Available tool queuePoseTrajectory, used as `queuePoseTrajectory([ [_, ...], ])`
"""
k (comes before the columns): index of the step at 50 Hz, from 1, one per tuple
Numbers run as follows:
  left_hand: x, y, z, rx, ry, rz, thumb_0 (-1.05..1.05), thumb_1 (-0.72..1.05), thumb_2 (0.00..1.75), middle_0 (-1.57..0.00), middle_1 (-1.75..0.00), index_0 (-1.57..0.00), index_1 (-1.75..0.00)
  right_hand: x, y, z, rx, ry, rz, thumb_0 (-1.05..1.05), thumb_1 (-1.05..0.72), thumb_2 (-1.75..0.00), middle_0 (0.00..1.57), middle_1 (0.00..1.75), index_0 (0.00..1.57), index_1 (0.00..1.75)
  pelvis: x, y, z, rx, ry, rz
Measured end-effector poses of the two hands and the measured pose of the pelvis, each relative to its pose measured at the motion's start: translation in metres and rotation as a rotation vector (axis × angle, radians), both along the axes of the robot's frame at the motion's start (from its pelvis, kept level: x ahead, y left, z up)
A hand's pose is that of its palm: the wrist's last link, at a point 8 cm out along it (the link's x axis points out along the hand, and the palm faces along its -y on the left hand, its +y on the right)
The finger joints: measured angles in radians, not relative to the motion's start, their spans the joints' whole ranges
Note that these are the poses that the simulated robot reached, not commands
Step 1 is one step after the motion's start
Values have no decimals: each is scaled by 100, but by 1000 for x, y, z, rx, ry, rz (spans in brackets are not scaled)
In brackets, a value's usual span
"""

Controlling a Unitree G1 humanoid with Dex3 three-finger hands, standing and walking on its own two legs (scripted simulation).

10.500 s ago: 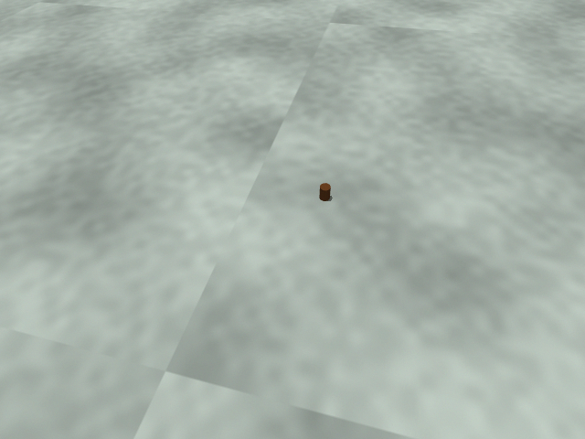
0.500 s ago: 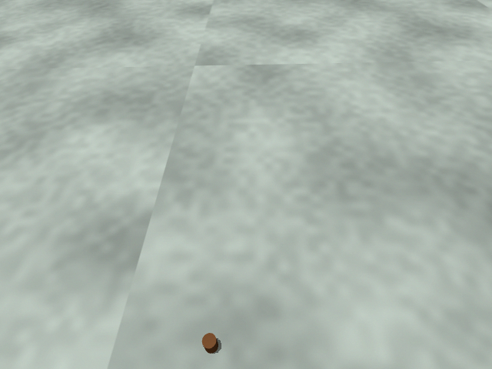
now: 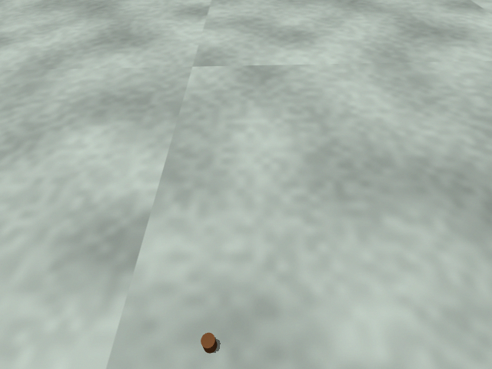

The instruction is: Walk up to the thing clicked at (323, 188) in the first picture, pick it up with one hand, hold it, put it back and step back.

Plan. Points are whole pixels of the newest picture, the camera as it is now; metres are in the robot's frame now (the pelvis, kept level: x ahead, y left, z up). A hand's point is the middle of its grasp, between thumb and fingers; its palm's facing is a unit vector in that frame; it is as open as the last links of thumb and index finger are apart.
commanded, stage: stand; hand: left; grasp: from above
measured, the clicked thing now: (209, 343) +0.36 +0.19 -0.75
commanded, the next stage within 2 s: rise first in 0.70 s
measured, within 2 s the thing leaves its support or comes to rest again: neither
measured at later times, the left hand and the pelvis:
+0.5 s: hand out of the picture +0.07 +0.26 -0.16, palm faces -0.03 -0.94 -0.34, open 7.4 cm; pelvis +0.00 +0.00 +0.00, yaw +0 degrees
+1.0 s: hand out of the picture +0.13 +0.25 -0.17, palm faces +0.00 -0.94 -0.33, open 8.3 cm; pelvis -0.02 +0.00 -0.01, yaw +0 degrees
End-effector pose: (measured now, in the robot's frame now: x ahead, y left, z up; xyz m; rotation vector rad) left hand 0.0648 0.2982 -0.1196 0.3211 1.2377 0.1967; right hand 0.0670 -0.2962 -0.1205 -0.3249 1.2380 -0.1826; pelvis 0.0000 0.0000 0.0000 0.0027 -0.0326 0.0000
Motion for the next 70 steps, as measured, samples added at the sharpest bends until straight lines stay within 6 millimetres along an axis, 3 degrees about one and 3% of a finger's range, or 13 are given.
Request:
queuePoseTrajectory([
  [41,-1,4,-1,-1,8,1,1,90,90,-20,-30,-20,-30,1,5,0,0,1,4,0,-91,-90,20,29,20,30,0,4,0,1,2,-1],
  [43,7,2,0,-3,-39,20,1,89,90,-20,-32,-20,-32,6,8,1,2,-48,-6,0,-91,-90,20,30,20,30,-2,4,-2,0,25,6],
  [50,61,1,-12,-14,-117,-15,1,62,88,-22,-56,-22,-56,12,32,-6,42,-150,-6,0,-92,-90,20,29,20,30,-16,3,-15,-1,122,8],
  [53,73,1,-15,5,-132,-59,1,44,87,-22,-68,-22,-67,9,40,-10,61,-169,-24,0,-92,-90,20,29,20,30,-16,4,-20,0,149,0],
  [62,67,1,-40,59,-78,-111,0,-15,87,-22,-87,-22,-87,15,48,-27,77,-234,-18,0,-91,-90,20,29,20,30,-16,9,-45,-7,229,-6],
  [70,53,2,-71,107,-94,-186,0,-36,88,-24,-90,-22,-92,41,49,-52,53,-317,35,1,-91,-90,20,29,20,30,-23,11,-82,-16,305,-2],
])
